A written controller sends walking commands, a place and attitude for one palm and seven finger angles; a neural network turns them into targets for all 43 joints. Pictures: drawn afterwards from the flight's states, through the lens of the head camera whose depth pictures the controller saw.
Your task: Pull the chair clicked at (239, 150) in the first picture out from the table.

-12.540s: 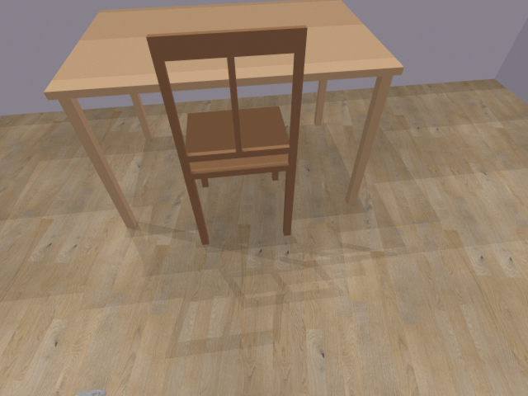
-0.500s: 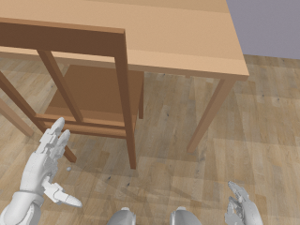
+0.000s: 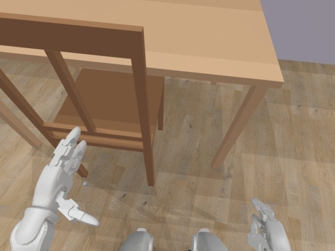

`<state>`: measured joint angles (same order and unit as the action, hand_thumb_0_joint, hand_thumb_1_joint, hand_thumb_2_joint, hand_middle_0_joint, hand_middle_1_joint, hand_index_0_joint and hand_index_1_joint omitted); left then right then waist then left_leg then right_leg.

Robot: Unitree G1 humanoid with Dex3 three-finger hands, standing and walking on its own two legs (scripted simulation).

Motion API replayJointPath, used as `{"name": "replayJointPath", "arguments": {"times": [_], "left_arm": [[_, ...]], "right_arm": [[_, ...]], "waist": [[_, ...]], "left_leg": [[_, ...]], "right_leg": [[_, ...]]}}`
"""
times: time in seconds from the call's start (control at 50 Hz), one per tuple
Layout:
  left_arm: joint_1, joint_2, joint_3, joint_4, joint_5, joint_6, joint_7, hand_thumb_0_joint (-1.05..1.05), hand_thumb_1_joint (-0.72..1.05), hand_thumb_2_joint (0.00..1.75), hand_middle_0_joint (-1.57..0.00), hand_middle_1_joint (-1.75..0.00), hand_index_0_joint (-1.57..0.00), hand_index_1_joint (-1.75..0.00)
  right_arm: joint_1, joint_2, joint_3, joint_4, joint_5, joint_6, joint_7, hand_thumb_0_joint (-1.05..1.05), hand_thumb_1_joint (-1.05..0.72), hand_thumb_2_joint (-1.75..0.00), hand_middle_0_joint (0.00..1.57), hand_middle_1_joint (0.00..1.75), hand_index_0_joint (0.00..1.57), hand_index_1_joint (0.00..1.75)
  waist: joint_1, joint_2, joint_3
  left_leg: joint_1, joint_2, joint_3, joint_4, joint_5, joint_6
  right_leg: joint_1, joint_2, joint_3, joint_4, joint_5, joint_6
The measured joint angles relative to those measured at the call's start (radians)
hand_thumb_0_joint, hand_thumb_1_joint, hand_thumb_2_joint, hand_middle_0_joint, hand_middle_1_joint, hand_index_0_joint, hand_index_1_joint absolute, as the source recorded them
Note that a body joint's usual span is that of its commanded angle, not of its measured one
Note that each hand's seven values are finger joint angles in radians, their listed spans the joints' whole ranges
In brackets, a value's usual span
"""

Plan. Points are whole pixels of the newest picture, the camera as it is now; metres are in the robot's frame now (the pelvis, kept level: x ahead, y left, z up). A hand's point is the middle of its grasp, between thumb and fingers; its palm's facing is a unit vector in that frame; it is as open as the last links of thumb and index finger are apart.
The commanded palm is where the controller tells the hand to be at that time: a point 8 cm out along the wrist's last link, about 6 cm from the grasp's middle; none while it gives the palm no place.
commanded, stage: aim the fingers beside a spindle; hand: left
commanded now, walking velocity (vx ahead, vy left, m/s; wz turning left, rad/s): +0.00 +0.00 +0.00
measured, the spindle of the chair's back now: (76, 98) +0.50 +0.30 +0.02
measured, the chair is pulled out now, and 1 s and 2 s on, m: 0.00 0.00 0.00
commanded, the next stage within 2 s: push the fingers through the gap in 1.82 s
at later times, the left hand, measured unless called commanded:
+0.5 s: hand (111, 171) +0.29 +0.15 +0.03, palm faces -0.12 -0.99 -0.03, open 16.9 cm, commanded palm +0.28 +0.20 +0.03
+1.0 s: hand (132, 158) +0.33 +0.11 +0.00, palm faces -0.11 -0.99 -0.03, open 16.9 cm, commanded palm +0.32 +0.16 +0.01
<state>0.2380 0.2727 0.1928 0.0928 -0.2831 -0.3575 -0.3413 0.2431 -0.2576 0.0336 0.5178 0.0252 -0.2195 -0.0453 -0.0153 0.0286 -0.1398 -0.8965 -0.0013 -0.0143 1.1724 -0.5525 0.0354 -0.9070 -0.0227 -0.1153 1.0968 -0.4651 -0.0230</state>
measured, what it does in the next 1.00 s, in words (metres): stands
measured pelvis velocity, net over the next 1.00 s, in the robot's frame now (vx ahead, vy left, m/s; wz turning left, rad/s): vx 0.00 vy -0.01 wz -0.01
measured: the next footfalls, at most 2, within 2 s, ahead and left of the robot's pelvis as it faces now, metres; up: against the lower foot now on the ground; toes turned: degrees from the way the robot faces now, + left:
none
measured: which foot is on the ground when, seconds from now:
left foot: down 0.00-1.00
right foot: down 0.00-1.00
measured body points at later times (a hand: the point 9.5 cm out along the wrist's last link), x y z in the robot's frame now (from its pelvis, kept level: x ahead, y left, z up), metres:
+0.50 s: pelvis +0.00 +0.00 -0.01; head +0.09 +0.00 +0.43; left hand +0.29 +0.20 +0.03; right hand +0.17 -0.24 -0.10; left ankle +0.01 +0.09 -0.65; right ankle +0.04 -0.11 -0.65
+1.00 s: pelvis +0.00 -0.01 -0.03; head +0.10 -0.01 +0.41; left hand +0.33 +0.16 +0.01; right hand +0.15 -0.25 -0.13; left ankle +0.01 +0.09 -0.65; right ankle +0.04 -0.11 -0.65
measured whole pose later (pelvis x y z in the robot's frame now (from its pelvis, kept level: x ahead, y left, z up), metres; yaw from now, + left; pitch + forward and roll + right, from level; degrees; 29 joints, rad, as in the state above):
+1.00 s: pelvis +0.00 -0.01 -0.03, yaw -1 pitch +21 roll -1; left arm -0.10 0.17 0.04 0.32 -0.14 -0.40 -0.12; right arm 0.23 -0.24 0.02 0.54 0.00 -0.09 0.00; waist -0.04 0.02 -0.16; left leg -1.05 0.00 0.01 1.27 -0.59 0.03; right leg -1.09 -0.03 -0.09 1.23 -0.51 -0.04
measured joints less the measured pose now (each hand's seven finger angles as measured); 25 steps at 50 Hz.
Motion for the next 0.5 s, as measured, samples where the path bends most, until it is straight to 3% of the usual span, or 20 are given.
{"name": "replayJointPath", "arguments": {"times": [0.24, 0.5], "left_arm": [[-0.081, -0.017, -0.036, 0.032, 0.039, 0.015, 0.064, -0.01, -0.50, 0.30, -0.06, -0.08, -0.06, -0.08], [-0.112, -0.057, -0.105, 0.041, 0.078, -0.005, 0.123, -0.01, -0.50, 0.30, -0.06, -0.08, -0.06, -0.08]], "right_arm": [[0.006, 0.008, -0.003, -0.007, -0.007, 0.029, 0.012, 0.01, -0.91, -0.89, 0.20, 0.30, 0.20, 0.30], [0.003, 0.007, -0.009, -0.003, -0.015, 0.058, 0.026, 0.01, -0.91, -0.89, 0.20, 0.30, 0.20, 0.30]], "waist": [[-0.016, -0.007, -0.003], [-0.014, -0.001, -0.017]], "left_leg": [[-0.039, 0.002, 0.013, 0.021, -0.009, 0.000], [-0.075, -0.002, 0.019, 0.047, -0.021, 0.001]], "right_leg": [[-0.049, 0.001, 0.013, 0.031, -0.009, -0.001], [-0.091, -0.004, 0.020, 0.065, -0.025, -0.001]]}}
